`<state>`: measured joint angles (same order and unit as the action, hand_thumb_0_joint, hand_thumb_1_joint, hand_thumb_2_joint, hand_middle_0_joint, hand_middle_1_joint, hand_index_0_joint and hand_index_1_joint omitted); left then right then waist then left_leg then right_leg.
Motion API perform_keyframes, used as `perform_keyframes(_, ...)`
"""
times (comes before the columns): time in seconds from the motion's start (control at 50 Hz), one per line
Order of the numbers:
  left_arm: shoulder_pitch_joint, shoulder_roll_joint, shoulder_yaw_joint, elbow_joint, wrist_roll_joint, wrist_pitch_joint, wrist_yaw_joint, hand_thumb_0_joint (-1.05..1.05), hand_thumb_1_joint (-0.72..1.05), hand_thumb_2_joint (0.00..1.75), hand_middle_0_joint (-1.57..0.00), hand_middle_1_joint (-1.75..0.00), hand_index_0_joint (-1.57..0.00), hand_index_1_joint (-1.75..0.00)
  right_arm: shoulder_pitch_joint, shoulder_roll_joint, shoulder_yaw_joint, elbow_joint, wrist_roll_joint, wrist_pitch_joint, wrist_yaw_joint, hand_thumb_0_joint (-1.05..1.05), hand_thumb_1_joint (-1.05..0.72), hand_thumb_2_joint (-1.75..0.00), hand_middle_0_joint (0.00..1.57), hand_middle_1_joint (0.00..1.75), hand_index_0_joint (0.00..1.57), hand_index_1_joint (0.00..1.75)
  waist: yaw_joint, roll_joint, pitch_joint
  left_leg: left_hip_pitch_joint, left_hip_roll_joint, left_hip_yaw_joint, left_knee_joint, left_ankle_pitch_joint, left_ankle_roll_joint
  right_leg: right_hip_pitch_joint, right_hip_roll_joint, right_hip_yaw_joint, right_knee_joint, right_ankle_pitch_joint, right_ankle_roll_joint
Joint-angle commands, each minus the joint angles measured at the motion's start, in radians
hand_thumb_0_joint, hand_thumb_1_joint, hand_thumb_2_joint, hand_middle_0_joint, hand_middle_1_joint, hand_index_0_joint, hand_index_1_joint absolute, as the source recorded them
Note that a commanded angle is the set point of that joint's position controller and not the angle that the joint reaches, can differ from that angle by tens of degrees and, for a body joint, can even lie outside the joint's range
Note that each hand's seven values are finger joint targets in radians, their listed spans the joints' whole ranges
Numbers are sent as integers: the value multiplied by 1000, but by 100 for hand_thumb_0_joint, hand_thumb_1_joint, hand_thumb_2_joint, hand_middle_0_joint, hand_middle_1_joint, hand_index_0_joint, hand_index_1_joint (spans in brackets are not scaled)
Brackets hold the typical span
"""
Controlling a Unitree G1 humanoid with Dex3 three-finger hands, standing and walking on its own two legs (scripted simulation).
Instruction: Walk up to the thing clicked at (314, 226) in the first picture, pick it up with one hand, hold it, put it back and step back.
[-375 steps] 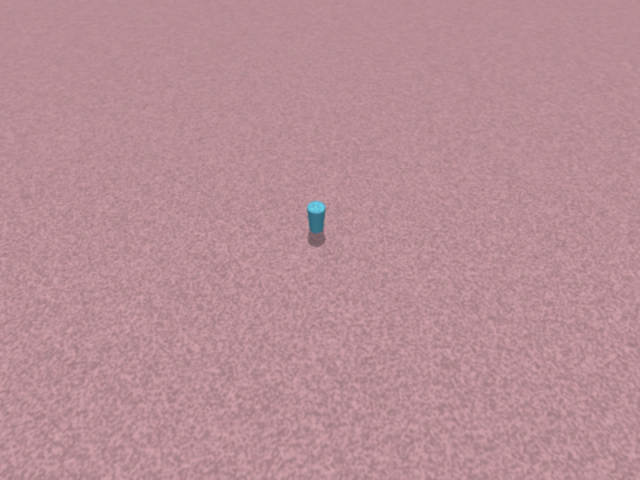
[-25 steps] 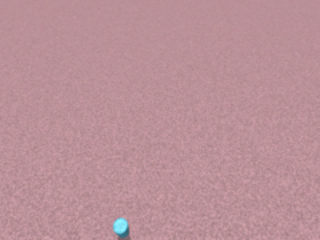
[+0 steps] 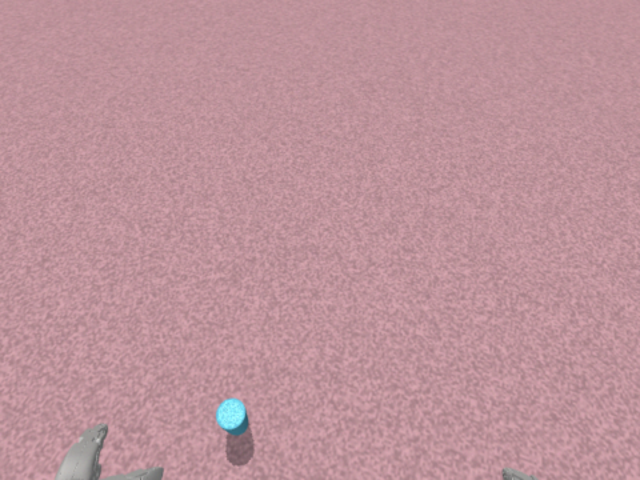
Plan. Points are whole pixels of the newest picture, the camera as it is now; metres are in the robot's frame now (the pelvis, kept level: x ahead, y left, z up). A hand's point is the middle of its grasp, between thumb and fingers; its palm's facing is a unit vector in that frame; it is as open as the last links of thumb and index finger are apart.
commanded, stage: go down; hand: left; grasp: from the side
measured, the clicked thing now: (234, 419) +0.36 +0.22 -0.70
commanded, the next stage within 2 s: none
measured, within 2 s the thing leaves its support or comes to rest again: neither
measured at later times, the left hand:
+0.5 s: hand out of the picture +0.15 +0.28 -0.18, palm faces +0.09 -0.94 -0.33, open 17.3 cm
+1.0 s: hand out of the picture +0.16 +0.32 -0.23, palm faces +0.15 -0.95 -0.27, open 17.5 cm
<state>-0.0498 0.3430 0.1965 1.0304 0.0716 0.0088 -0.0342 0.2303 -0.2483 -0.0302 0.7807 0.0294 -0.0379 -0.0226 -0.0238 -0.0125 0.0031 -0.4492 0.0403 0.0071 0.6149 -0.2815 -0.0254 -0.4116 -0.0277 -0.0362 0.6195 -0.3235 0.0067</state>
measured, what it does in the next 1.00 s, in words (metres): lowers itself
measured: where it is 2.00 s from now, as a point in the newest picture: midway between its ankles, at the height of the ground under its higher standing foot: outside the picture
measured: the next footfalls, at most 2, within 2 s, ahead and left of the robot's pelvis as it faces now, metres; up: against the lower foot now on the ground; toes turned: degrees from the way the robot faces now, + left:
none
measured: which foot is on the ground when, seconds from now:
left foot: down 0.00-1.00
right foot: down 0.00-1.00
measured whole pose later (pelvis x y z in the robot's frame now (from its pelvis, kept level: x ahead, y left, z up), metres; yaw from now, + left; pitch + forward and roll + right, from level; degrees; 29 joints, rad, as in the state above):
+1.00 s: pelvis -0.02 +0.02 -0.13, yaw -1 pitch +24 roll -3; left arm 0.22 0.40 0.39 0.49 -0.08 -0.04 -0.21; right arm 0.17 -0.25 -0.02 0.55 0.00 -0.19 -0.05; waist -0.02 -0.01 -0.16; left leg -1.26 0.04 -0.04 1.43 -0.59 0.00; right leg -1.18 -0.03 -0.04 1.39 -0.63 0.03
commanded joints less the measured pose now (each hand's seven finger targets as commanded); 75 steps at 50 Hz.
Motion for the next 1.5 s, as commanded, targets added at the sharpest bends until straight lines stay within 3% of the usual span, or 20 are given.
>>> perform_keyframes(0.0,93,224,82,-153,6,35,6,0,-23,19,-3,-16,-4,-15,0,-175,-58,-179,1,-33,-3,0,-89,-90,20,30,20,30,34,34,-211,10,-47,17,25,176,26,9,31,-7,3,178,-28)
perform_keyframes(0.1,138,192,95,-271,-12,56,-6,0,-44,9,-6,-11,-6,-11,15,-166,-63,-230,-3,-57,-8,0,-86,-89,20,30,20,30,6,24,-236,-76,-32,8,133,103,30,-114,30,-4,110,111,-24)
perform_keyframes(0.14,74,202,86,-467,-18,48,-14,0,-50,22,-7,-27,-8,-26,12,-162,-66,-260,-6,-72,-11,0,-87,-89,20,30,20,30,9,87,-302,-73,-26,-1,169,115,25,-155,28,-3,162,118,-26)
perform_keyframes(0.16,155,188,94,-384,-16,63,-14,0,-56,18,-8,-25,-9,-24,21,-164,-65,-257,-7,-77,-16,0,-86,-89,20,30,20,30,-4,63,-270,-91,-20,-6,177,97,25,-181,33,-7,174,98,-25)
perform_keyframes(0.34,297,198,121,-598,-28,145,-13,0,-61,4,-9,-11,-9,-11,14,-153,-58,-306,-13,-115,-43,0,-84,-88,20,30,20,30,-11,71,-306,-176,-13,-17,280,89,30,-255,29,-8,257,93,-18)
perform_keyframes(0.38,248,199,116,-722,-35,149,-14,0,-60,7,-8,-13,-9,-12,0,-146,-55,-336,-14,-128,-49,0,-84,-88,20,30,20,30,-10,92,-315,-187,-15,-16,296,86,29,-268,27,-9,268,93,-19)
perform_keyframes(0.4,321,201,139,-628,-35,163,-13,0,-61,6,-8,-13,-9,-13,7,-146,-51,-315,-15,-128,-52,0,-85,-88,20,30,20,30,-14,72,-290,-211,-14,-19,303,56,31,-283,29,-10,273,63,-18)
perform_keyframes(0.52,321,198,146,-785,-57,149,-37,0,-61,2,-9,-8,-9,-8,-10,-133,-49,-361,-25,-156,-58,0,-87,-89,20,30,20,30,-5,99,-360,-236,-12,-26,379,134,34,-322,27,-11,342,126,-18)
perform_keyframes(0.54,379,196,159,-688,-56,155,-39,0,-61,2,-9,-8,-9,-8,3,-141,-51,-340,-26,-156,-57,0,-87,-89,20,30,20,30,-21,71,-339,-257,-11,-27,393,137,36,-336,29,-13,350,130,-16)
perform_keyframes(0.76,387,212,210,-838,-108,47,-92,0,-58,1,-8,-7,-9,-6,-38,-135,-56,-386,-28,-181,-40,0,-91,-90,20,30,20,30,11,102,-406,-394,-18,-32,497,24,37,-467,28,-7,466,25,-24)
perform_keyframes(0.78,453,231,244,-749,-111,47,-96,0,-58,0,-8,-5,-8,-5,-29,-143,-58,-365,-28,-181,-41,0,-92,-90,20,30,20,30,20,98,-408,-397,-14,-39,499,26,34,-476,32,-12,488,15,-25)
perform_keyframes(0.8,452,220,228,-755,-117,38,-105,0,-60,2,-8,-7,-8,-6,-40,-149,-59,-365,-28,-182,-36,0,-91,-90,20,30,20,30,18,109,-409,-408,-11,-45,509,37,33,-512,32,-14,513,14,-27)
perform_keyframes(0.88,288,252,262,-728,-140,-48,-130,0,-56,3,-7,-6,-8,-6,-45,-155,-59,-352,-27,-187,-39,0,-92,-90,20,30,20,30,-13,74,-391,-524,-15,-46,594,-58,42,-619,26,-5,573,-50,-23)
perform_keyframes(1.02,78,380,356,-620,-193,-264,-259,0,-55,10,-6,-12,-6,-12,-60,-194,-56,-318,-26,-204,-42,0,-92,-90,20,30,20,30,18,145,-522,-628,-11,-66,723,-152,37,-820,21,14,741,-148,-33)
perform_keyframes(1.06,62,363,353,-551,-204,-288,-288,0,-50,11,-6,-12,-6,-12,-61,-204,-57,-312,-28,-201,-43,0,-91,-90,20,30,20,30,15,136,-522,-670,-7,-82,736,-209,31,-857,20,17,764,-190,-31)
perform_keyframes(1.12,50,449,437,-485,-216,-317,-317,0,-50,10,-5,-10,-5,-10,-58,-219,-52,-289,-28,-191,-38,0,-89,-90,20,30,20,30,62,155,-608,-668,-9,-89,781,-150,31,-887,25,7,814,-157,-37)
perform_keyframes(1.14,62,421,424,-455,-220,-321,-335,0,-52,10,-5,-11,-5,-11,-59,-222,-52,-281,-27,-188,-37,0,-89,-90,20,30,20,30,59,148,-620,-660,-6,-96,791,-127,31,-915,29,-6,838,-144,-39)
perform_keyframes(1.2,-1,489,473,-445,-231,-352,-370,0,-52,12,-5,-12,-4,-12,-67,-234,-52,-261,-30,-180,-35,0,-89,-90,20,30,20,30,69,166,-648,-696,-8,-99,840,-100,33,-965,32,-12,890,-135,-44)
perform_keyframes(1.36,-173,545,529,-339,-276,-457,-477,0,-46,15,-4,-12,-4,-12,-77,-243,-35,-210,-44,-175,-28,0,-89,-90,20,30,20,30,40,129,-681,-845,-9,-87,1011,-75,47,-1072,39,-12,1002,-119,-43)
perform_keyframes(1.48,-296,662,586,-321,-283,-491,-534,0,-45,13,-4,-12,-4,-12,-80,-271,-33,-195,-53,-176,-37,0,-89,-90,20,30,20,30,46,159,-700,-921,-3,-87,1048,-249,43,-1140,42,-9,1046,-244,-43)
